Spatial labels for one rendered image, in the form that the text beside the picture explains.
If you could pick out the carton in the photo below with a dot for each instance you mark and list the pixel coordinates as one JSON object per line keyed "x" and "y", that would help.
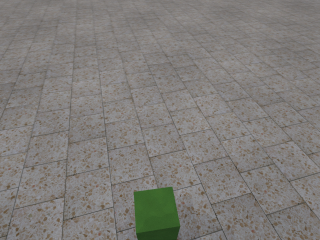
{"x": 156, "y": 215}

